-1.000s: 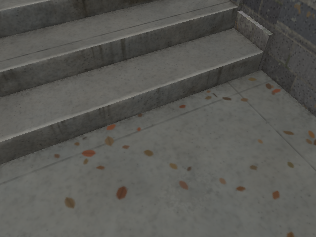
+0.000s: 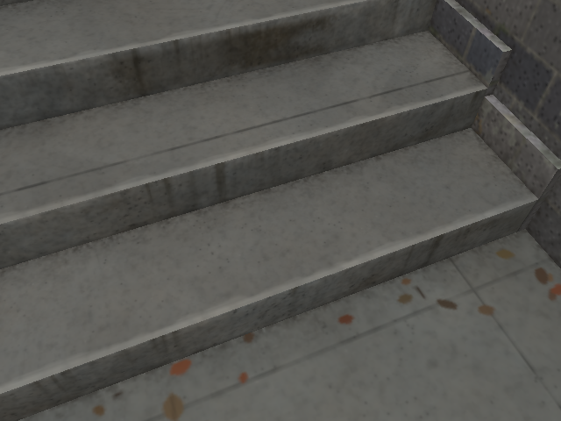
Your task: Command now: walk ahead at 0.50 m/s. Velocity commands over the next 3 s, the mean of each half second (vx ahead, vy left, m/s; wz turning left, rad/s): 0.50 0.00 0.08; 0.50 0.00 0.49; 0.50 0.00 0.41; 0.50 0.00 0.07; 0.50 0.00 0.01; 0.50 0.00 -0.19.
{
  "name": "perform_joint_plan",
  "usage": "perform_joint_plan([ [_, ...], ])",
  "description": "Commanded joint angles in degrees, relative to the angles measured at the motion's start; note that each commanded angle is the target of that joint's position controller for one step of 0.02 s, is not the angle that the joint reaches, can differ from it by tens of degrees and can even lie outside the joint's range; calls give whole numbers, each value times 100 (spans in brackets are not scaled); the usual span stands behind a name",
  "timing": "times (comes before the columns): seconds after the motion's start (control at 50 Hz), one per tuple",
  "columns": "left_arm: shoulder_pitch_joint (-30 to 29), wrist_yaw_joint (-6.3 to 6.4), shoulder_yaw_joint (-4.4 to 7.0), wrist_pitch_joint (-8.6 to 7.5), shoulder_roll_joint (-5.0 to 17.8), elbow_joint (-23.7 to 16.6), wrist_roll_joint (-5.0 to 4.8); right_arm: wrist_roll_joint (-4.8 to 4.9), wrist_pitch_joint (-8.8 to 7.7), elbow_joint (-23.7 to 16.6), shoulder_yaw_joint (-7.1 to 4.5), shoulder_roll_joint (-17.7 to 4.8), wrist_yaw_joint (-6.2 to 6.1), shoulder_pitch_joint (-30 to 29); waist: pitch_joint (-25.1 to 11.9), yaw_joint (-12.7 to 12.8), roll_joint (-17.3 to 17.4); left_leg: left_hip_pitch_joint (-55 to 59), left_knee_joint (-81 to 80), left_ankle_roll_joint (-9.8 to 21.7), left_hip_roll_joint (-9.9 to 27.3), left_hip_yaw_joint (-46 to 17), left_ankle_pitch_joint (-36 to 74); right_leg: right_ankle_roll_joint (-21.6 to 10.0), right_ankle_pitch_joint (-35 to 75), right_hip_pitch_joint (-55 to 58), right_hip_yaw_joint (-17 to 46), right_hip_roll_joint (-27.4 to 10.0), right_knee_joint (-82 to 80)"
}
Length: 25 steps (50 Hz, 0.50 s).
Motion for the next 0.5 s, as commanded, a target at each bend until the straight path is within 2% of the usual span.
perform_joint_plan([
  [0.02,370,-71,30,103,244,-188,118,60,-82,-17,-76,-469,-22,509,-445,36,690,949,-1615,860,1489,-1636,914,12,306,-668,153,-382,-87],
  [0.08,-96,-123,-16,174,174,-368,95,113,-151,159,-106,-618,-23,775,-147,55,668,852,-2007,943,1419,-1318,623,142,815,-994,17,-532,-735],
  [0.14,-825,-141,-64,166,151,-606,43,116,-142,275,-95,-594,-27,1048,108,-115,590,1025,-2248,921,1330,-1103,412,266,1384,-1265,-105,-573,-1710],
  [0.22,-1508,-153,-116,124,102,-808,-18,117,-144,434,-98,-628,-30,1396,188,-318,575,1382,-2180,818,1260,-815,650,294,1823,-1095,-295,-407,-2679],
  [0.28,-1803,-132,-102,83,157,-938,-24,84,-133,544,-103,-657,-65,1568,249,-391,607,1746,-1931,766,1389,-805,1026,217,1647,-964,-329,-331,-3085],
  [0.32,-1811,-102,-65,33,224,-989,-5,60,-105,584,-117,-694,-94,1557,262,-354,596,1925,-1609,707,1486,-895,1509,123,1265,-726,-357,-250,-3301],
  [0.34,-1621,-78,-37,-2,264,-960,5,54,-83,599,-126,-721,-107,1509,209,-239,585,1942,-1322,665,1493,-951,1800,73,1077,-421,-386,-163,-3478],
  [0.36,-1093,-41,3,-54,294,-798,20,67,-60,599,-123,-727,-109,1390,21,42,480,1837,-715,581,1349,-868,2370,6,1165,294,-456,-19,-3896],
  [0.38,-171,26,97,-142,510,-476,89,81,-57,575,-70,-582,-101,1374,-518,357,174,1424,393,454,978,-643,2507,-118,1244,1562,-305,-90,-4136],
  [0.4,774,106,229,-208,1070,-379,222,220,-76,318,56,-208,-86,1340,-1337,677,-581,104,2088,217,474,-290,1072,-482,835,3170,1247,-1486,-4364],
  [0.42,961,73,380,-132,1545,-258,153,309,-59,296,89,34,-130,1718,-1641,520,-1665,-1345,3423,136,-260,-39,-2087,-921,712,3838,3007,-2527,-5023],
  [0.44,478,52,264,-71,1018,-379,58,155,26,408,-69,-548,-172,1398,-1070,333,-551,-1499,3873,259,169,-611,-1859,-733,234,3122,2637,-2237,-5070],
  [0.46,-53,28,156,-80,625,-488,8,146,31,400,-73,-418,-119,1210,-532,143,-306,-1422,3828,290,390,-691,-1332,-585,341,2411,1944,-1992,-5238],
  [0.48,-338,20,89,-106,384,-539,7,155,57,417,-56,-273,-92,1100,-292,21,-189,-1240,3664,265,544,-669,-1004,-425,724,1950,1373,-1765,-5430],
  [0.5,-395,46,51,-140,283,-504,-13,96,119,422,-70,-229,-62,1020,-110,-55,-263,-1151,3572,213,621,-619,-854,-333,1156,1680,931,-1596,-5532],
])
